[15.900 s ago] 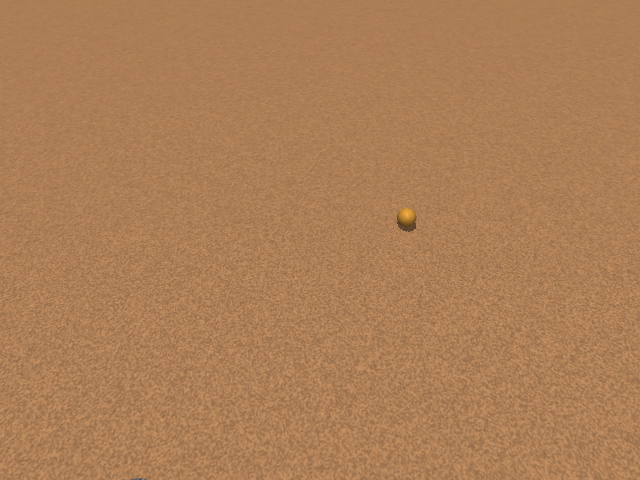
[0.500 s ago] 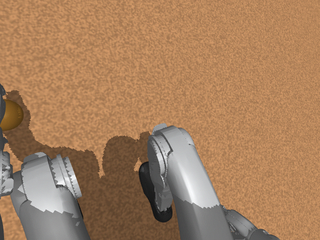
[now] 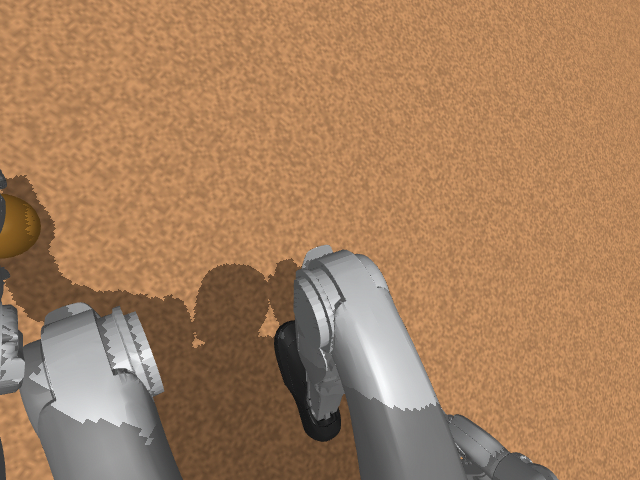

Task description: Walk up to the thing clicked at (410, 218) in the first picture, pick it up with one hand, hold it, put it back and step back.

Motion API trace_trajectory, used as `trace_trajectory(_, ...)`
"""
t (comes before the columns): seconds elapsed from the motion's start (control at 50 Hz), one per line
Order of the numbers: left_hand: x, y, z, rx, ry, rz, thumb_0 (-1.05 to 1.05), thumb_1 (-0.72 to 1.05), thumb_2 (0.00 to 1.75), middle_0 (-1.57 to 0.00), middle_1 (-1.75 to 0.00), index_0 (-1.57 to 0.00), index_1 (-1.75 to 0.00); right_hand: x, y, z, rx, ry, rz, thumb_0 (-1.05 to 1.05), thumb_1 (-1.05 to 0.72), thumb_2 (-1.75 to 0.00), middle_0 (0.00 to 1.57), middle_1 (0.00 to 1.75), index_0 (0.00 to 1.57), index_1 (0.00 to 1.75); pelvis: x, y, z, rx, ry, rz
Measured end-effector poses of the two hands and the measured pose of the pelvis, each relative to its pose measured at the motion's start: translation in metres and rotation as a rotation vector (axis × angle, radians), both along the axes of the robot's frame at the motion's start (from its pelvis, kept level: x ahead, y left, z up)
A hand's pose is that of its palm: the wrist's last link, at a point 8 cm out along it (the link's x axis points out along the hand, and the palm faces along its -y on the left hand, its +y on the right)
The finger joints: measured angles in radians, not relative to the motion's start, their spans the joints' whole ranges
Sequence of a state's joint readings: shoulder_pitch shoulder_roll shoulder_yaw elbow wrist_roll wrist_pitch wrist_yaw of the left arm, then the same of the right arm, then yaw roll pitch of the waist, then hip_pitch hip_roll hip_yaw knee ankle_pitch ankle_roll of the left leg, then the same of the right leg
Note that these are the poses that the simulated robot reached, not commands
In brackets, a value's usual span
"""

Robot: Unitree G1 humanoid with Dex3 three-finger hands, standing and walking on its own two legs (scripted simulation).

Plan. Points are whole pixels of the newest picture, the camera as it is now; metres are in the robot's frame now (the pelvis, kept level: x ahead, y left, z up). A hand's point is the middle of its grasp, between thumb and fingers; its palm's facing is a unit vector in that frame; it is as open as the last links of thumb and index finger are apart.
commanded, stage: close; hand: left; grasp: from above
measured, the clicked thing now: (0, 226) +0.42 +0.29 -0.27
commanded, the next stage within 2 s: settle in 1.00 s
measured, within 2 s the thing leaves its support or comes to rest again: leaves its support in 1.38 s
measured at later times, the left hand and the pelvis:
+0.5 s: hand out of the picture +0.40 +0.31 -0.25, palm faces -0.45 -0.12 -0.89, open 11.0 cm; pelvis +0.00 +0.00 +0.00, yaw +0 degrees
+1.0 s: hand out of the picture +0.40 +0.31 -0.24, palm faces -0.44 -0.12 -0.89, open 10.7 cm; pelvis +0.00 +0.00 +0.00, yaw +0 degrees
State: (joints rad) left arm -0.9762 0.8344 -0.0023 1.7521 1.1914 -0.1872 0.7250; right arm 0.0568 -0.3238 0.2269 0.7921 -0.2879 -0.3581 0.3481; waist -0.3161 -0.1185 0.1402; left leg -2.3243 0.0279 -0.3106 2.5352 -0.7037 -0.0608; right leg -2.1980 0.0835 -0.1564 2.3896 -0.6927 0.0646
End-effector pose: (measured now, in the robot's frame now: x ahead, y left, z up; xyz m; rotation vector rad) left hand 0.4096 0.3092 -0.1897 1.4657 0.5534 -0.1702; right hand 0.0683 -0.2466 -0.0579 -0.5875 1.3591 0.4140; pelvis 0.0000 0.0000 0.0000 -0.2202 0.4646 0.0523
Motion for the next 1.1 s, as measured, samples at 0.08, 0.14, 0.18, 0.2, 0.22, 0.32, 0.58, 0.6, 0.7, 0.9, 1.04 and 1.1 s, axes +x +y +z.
trace_trajectory(0.08, -0.001, -0.002, -0.001, -0.002, 0.014, -0.012, 0.0, -0.26, 0.88, -0.2, -1.1, -0.25, -1.06, 0.001, 0.0, 0.001, 0.0, -0.001, 0.005, 0.0, -0.91, -0.9, 0.2, 0.3, 0.2, 0.3, 0.0, 0.0, 0.0, 0.0, 0.0, 0.001)
trace_trajectory(0.14, -0.001, -0.003, -0.002, -0.005, 0.018, -0.019, 0.0, -0.22, 0.88, -0.23, -1.1, -0.27, -1.06, 0.001, 0.0, 0.002, -0.001, -0.003, 0.009, 0.0, -0.91, -0.9, 0.2, 0.3, 0.2, 0.3, 0.0, 0.0, 0.0, 0.0, -0.004, 0.001)
trace_trajectory(0.18, 0.0, -0.004, -0.002, -0.009, 0.007, -0.016, 0.0, -0.2, 0.87, -0.24, -1.1, -0.29, -1.05, 0.001, -0.001, 0.004, -0.004, -0.006, 0.012, 0.0, -0.91, -0.9, 0.2, 0.3, 0.2, 0.3, 0.0, -0.001, 0.0, -0.001, -0.009, 0.0)
trace_trajectory(0.2, 0.001, -0.004, -0.001, -0.01, -0.001, -0.014, 0.0, -0.19, 0.86, -0.25, -1.1, -0.29, -1.05, 0.0, -0.001, 0.004, -0.006, -0.007, 0.012, 0.0, -0.91, -0.9, 0.2, 0.3, 0.2, 0.3, -0.001, -0.001, 0.0, -0.001, -0.011, 0.0)
trace_trajectory(0.22, 0.001, -0.004, 0.0, -0.009, -0.007, -0.012, 0.0, -0.18, 0.86, -0.25, -1.09, -0.3, -1.04, 0.0, -0.002, 0.005, -0.009, -0.007, 0.011, 0.0, -0.91, -0.9, 0.2, 0.3, 0.2, 0.3, -0.001, -0.001, 0.0, -0.001, -0.012, -0.001)
trace_trajectory(0.32, 0.003, -0.002, 0.001, 0.006, -0.01, -0.008, 0.0, -0.16, 0.82, -0.26, -1.08, -0.32, -1.02, -0.004, -0.005, 0.007, -0.025, -0.004, 0.0, 0.0, -0.91, -0.9, 0.2, 0.3, 0.2, 0.3, -0.002, 0.0, 0.001, -0.004, -0.008, 0.0)
trace_trajectory(0.58, 0.001, 0.001, 0.0, -0.001, 0.015, 0.003, 0.01, -0.08, 0.78, -0.38, -1.04, -0.38, -0.96, -0.011, 0.0, 0.007, -0.018, 0.006, -0.009, 0.0, -0.91, -0.9, 0.2, 0.3, 0.2, 0.3, -0.002, 0.001, 0.001, -0.002, -0.01, -0.002)
trace_trajectory(0.6, 0.0, 0.001, 0.0, -0.002, 0.014, 0.002, 0.01, -0.07, 0.77, -0.39, -1.03, -0.38, -0.95, -0.011, 0.0, 0.006, -0.017, 0.005, -0.009, 0.0, -0.91, -0.9, 0.2, 0.3, 0.2, 0.3, -0.002, 0.001, 0.001, -0.003, -0.01, -0.002)
trace_trajectory(0.7, -0.001, 0.0, 0.001, -0.003, 0.014, -0.008, 0.01, -0.05, 0.76, -0.45, -1.01, -0.38, -0.91, -0.008, 0.002, 0.005, -0.014, -0.002, -0.005, 0.0, -0.91, -0.9, 0.2, 0.3, 0.2, 0.3, -0.002, 0.001, 0.002, -0.002, -0.011, -0.001)
trace_trajectory(0.9, -0.002, -0.001, 0.002, -0.001, 0.005, -0.013, 0.03, -0.02, 0.71, -0.56, -0.95, -0.41, -0.83, -0.003, 0.001, 0.005, -0.013, -0.01, 0.005, 0.0, -0.91, -0.9, 0.2, 0.3, 0.2, 0.3, -0.003, 0.001, 0.003, -0.001, -0.008, -0.001)
trace_trajectory(1.04, -0.002, 0.0, 0.003, -0.005, 0.002, 0.0, 0.04, -0.01, 0.69, -0.63, -0.92, -0.44, -0.79, -0.003, -0.002, 0.005, -0.023, -0.016, 0.001, 0.0, -0.91, -0.9, 0.2, 0.3, 0.2, 0.3, -0.003, 0.0, 0.002, 0.001, -0.01, -0.002)
trace_trajectory(1.1, -0.001, 0.0, 0.003, -0.006, 0.004, 0.0, 0.04, -0.01, 0.68, -0.67, -0.9, -0.45, -0.77, -0.005, -0.003, 0.005, -0.025, -0.013, -0.004, 0.0, -0.91, -0.9, 0.2, 0.3, 0.2, 0.3, -0.003, 0.0, 0.002, 0.003, -0.01, -0.001)
